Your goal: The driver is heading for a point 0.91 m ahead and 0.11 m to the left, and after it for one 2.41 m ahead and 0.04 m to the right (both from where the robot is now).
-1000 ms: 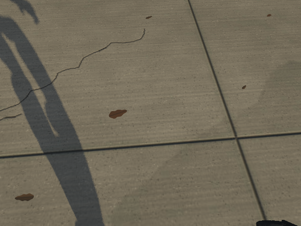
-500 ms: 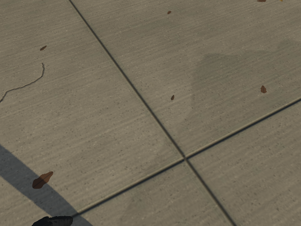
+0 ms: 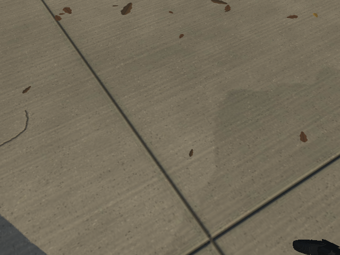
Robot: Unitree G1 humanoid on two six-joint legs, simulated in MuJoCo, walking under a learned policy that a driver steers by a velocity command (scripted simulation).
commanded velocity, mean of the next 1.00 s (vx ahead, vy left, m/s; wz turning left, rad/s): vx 0.50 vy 0.00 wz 0.08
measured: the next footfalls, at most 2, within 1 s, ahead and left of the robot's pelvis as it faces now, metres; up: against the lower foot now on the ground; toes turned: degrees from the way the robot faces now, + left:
left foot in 0.06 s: +0.20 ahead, +0.13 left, +0.00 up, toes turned +0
right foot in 0.58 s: +0.50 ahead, -0.11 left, +0.00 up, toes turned -2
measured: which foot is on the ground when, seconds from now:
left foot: up 0.00-0.04, down 0.06-0.60, up 0.62-1.00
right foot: down 0.00-0.08, up 0.10-0.56, down 0.58-1.00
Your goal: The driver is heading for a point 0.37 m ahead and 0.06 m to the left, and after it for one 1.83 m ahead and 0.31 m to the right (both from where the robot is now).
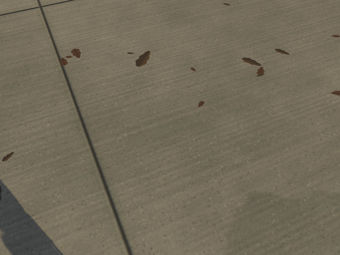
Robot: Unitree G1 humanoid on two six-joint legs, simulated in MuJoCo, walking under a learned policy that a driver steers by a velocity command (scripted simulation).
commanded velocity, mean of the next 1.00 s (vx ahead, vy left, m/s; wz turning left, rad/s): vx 0.22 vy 0.00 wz -0.09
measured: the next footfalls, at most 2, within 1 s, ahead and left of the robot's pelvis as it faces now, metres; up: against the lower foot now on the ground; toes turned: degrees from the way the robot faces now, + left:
left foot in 0.12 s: +0.24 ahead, +0.13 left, +0.00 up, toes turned +7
right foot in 0.58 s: +0.48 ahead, -0.04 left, +0.00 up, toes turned +4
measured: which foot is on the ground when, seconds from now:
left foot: up 0.00-0.10, down 0.12-0.60, up 0.62-0.98, down 1.00-1.00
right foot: down 0.00-0.14, up 0.16-0.56, down 0.58-1.00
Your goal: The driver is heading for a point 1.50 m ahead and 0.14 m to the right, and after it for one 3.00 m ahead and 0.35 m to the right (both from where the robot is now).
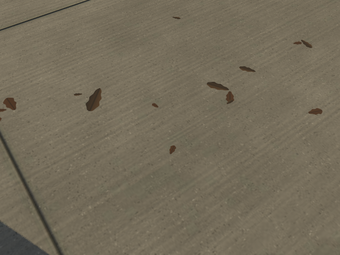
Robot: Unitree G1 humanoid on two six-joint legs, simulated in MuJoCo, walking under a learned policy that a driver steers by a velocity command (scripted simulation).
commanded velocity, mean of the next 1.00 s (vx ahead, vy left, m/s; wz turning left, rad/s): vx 0.04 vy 0.00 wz -0.26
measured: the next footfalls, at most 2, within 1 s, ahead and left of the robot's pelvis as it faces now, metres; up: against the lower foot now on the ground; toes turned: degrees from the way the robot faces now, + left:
right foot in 0.42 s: +0.02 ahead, -0.13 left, +0.00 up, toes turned -15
left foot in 0.74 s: +0.06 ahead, +0.12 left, +0.00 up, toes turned -14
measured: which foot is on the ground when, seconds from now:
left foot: down 0.00-0.42, up 0.44-0.72, down 0.74-1.00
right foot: down 0.00-0.02, up 0.04-0.40, down 0.42-1.00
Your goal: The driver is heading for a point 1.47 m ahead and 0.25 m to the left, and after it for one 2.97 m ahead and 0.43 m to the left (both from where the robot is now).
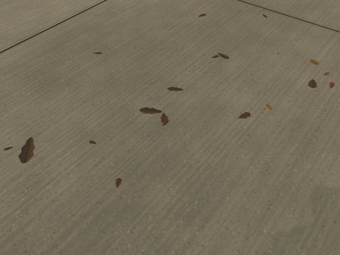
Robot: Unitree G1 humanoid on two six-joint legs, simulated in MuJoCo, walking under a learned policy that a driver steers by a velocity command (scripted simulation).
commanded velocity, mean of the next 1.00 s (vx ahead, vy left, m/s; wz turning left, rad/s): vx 0.31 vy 0.00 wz -0.01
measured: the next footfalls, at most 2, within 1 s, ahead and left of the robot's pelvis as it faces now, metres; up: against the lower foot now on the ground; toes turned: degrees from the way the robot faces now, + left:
left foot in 0.44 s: +0.37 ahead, +0.15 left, +0.00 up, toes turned +2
right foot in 0.90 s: +0.54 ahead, -0.06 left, +0.00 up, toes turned -1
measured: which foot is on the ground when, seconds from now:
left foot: down 0.00-0.02, up 0.04-0.42, down 0.44-1.00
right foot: down 0.00-0.46, up 0.48-0.88, down 0.90-1.00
